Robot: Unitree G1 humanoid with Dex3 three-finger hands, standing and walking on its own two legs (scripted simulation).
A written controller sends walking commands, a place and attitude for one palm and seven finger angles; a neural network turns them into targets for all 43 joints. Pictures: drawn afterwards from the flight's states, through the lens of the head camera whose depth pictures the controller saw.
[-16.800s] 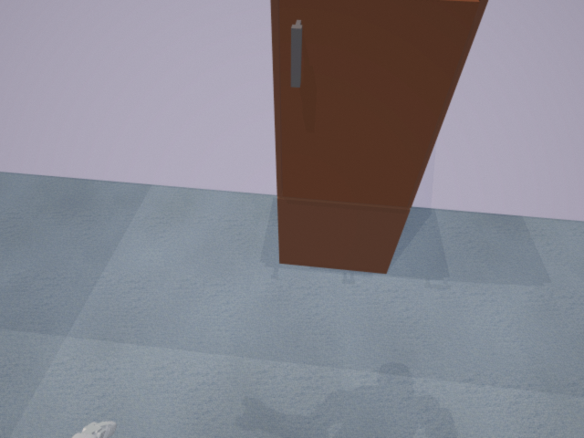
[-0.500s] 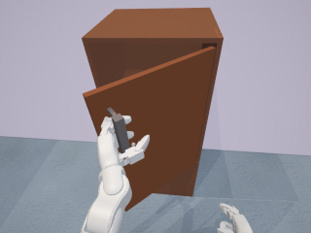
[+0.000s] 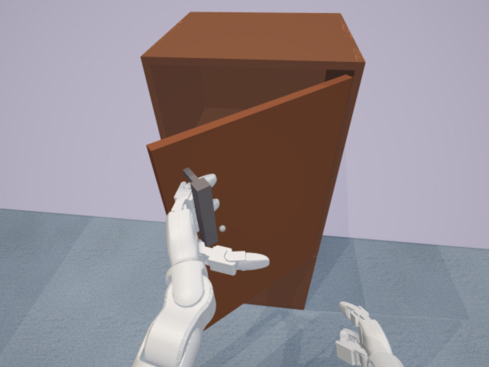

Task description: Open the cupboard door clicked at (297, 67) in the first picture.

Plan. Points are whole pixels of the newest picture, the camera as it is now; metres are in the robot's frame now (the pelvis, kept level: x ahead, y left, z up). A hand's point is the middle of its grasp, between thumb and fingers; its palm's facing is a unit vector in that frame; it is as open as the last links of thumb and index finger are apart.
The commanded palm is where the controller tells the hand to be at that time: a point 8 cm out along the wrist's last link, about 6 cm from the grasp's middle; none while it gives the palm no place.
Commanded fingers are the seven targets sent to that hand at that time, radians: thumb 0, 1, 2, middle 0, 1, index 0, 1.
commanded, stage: slide the hand sideways off the handle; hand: left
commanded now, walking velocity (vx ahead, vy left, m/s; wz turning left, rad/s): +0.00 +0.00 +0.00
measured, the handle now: (199, 207) +0.32 +0.11 +0.14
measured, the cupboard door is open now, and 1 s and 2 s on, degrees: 42 44 43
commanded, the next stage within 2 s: draw the hand back to the body in 1.28 s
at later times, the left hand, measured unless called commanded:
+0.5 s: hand (217, 246) +0.25 +0.07 +0.13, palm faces -0.12 -0.99 +0.02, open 15.9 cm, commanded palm +0.22 +0.13 +0.13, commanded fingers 0.00 -0.50 0.30 -0.15 -0.30 -0.15 -0.30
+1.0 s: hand (188, 268) +0.22 +0.10 +0.12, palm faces -0.09 -1.00 -0.01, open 15.9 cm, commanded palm +0.18 +0.18 +0.13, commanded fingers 0.00 -0.50 0.30 -0.15 -0.30 -0.15 -0.30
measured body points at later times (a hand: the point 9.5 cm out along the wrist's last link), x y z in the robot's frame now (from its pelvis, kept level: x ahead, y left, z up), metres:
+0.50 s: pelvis -0.01 +0.02 +0.00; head -0.05 +0.00 +0.45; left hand +0.25 +0.12 +0.14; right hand +0.17 -0.19 -0.08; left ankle +0.05 +0.12 -0.73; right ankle -0.03 -0.08 -0.73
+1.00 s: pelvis +0.01 -0.01 +0.00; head -0.03 -0.03 +0.45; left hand +0.21 +0.16 +0.13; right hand +0.20 -0.23 -0.07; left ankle +0.05 +0.12 -0.73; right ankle -0.03 -0.08 -0.73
